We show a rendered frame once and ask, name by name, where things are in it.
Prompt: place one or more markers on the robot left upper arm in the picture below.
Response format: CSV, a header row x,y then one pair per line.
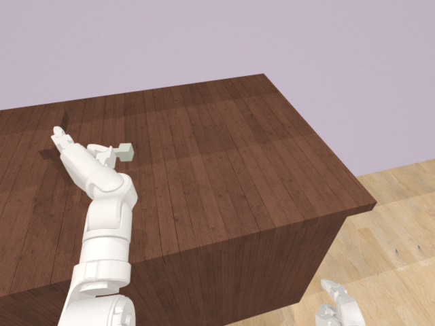
x,y
112,310

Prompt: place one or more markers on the tap lever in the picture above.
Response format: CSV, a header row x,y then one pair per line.
x,y
124,152

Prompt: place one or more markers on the right robot hand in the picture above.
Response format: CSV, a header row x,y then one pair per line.
x,y
346,311

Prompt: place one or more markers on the left robot hand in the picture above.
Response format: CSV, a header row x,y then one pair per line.
x,y
80,162

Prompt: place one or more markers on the counter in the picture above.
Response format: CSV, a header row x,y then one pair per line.
x,y
238,202

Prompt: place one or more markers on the robot left forearm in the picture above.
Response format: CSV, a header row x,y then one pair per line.
x,y
104,266

